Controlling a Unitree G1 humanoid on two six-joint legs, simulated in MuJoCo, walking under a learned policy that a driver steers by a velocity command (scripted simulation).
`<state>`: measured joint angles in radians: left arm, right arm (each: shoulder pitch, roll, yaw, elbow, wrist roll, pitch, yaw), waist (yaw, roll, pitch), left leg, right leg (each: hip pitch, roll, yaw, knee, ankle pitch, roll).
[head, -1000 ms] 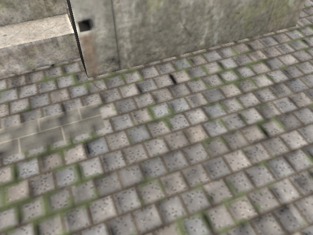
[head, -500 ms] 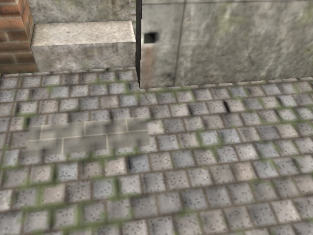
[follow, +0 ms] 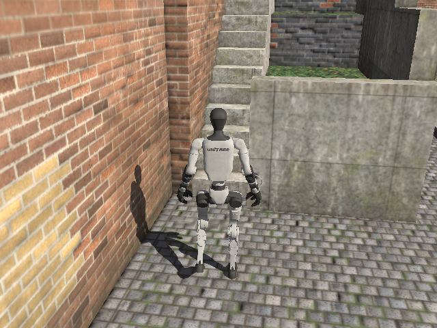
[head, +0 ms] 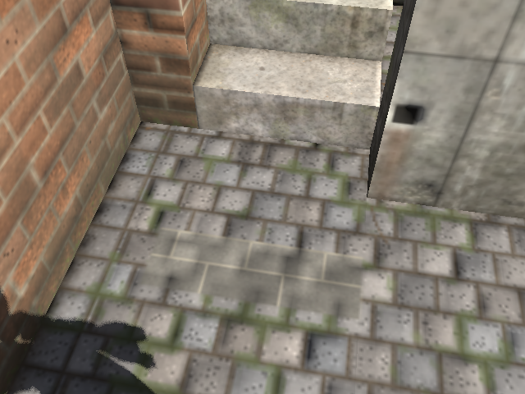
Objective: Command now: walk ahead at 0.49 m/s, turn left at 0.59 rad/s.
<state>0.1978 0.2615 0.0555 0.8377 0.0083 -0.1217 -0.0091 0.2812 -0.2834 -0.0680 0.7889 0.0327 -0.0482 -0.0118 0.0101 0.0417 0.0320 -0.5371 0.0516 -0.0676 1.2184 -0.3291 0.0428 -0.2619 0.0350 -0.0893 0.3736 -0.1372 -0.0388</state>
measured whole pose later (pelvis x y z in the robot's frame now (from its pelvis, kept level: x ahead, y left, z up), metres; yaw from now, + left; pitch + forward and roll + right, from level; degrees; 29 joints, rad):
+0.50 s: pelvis +0.27 +0.09 +0.00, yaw +9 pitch +2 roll +0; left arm 0.23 0.31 0.04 0.87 -0.01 -0.11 -0.02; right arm 0.27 -0.26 -0.04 0.71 -0.01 -0.07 0.02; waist 0.00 -0.03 0.04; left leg -0.32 -0.03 0.04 0.46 -0.17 0.07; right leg -0.50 -0.10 0.00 1.19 -0.36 -0.01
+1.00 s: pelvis +0.56 +0.05 -0.01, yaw +9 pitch +1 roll +0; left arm 0.16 0.29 0.04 0.80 0.01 -0.11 -0.06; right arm 0.35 -0.28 -0.01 0.86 0.02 -0.08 -0.01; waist -0.01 0.02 0.05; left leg -0.36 0.03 -0.06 1.25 -0.43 0.02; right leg -0.40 0.04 -0.05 0.55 -0.17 -0.07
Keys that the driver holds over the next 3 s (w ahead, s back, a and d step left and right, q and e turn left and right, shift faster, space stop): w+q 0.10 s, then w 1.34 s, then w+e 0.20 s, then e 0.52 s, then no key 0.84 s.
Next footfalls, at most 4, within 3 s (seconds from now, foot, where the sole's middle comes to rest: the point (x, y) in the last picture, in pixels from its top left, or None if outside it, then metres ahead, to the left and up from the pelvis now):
0.34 left None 0.33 0.19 -0.78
0.88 right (283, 316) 0.68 -0.01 -0.78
1.38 left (208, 251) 0.89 0.21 -0.78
1.84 right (283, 195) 1.10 -0.02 -0.78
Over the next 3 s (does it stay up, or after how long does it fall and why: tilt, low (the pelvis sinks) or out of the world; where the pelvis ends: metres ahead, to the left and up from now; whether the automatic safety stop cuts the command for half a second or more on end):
stays up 0.96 0.00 0.00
